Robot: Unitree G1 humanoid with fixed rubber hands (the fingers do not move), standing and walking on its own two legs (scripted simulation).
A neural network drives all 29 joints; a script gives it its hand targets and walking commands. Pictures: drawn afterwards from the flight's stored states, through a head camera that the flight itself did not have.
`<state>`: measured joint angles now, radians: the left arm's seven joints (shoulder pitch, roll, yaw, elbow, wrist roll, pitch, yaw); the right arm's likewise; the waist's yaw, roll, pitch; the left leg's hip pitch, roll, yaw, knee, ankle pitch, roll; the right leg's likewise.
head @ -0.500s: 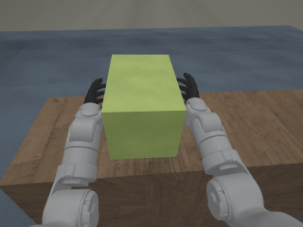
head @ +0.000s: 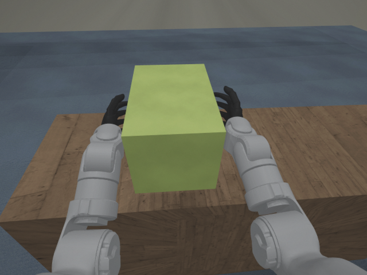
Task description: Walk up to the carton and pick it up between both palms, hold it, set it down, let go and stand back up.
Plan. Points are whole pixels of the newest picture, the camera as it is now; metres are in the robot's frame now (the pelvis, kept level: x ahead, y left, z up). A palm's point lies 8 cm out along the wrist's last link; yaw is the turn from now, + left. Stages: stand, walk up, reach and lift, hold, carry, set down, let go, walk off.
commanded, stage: hold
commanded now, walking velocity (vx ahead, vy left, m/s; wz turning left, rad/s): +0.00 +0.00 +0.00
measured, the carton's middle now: (172, 122) +0.40 +0.03 +0.16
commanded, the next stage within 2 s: none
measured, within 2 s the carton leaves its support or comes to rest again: neither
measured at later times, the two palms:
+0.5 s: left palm (112, 126) +0.36 +0.15 +0.18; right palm (234, 120) +0.38 -0.11 +0.18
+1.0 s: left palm (112, 126) +0.36 +0.15 +0.18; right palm (234, 120) +0.37 -0.11 +0.19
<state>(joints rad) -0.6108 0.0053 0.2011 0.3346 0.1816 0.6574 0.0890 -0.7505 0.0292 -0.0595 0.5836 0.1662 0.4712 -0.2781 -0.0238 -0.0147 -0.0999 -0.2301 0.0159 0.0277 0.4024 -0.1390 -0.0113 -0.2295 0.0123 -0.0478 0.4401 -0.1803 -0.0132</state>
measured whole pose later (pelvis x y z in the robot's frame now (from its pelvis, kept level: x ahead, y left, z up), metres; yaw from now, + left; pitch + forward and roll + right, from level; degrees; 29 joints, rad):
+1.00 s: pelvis +0.00 +0.00 +0.00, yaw +0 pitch -2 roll +0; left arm -0.60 -0.01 0.19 0.26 0.18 0.69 0.11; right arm -0.72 0.03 -0.06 0.51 0.17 0.48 -0.27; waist -0.02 -0.01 -0.09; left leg -0.23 0.02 0.03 0.40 -0.14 -0.01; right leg -0.23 0.01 -0.05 0.44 -0.18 -0.01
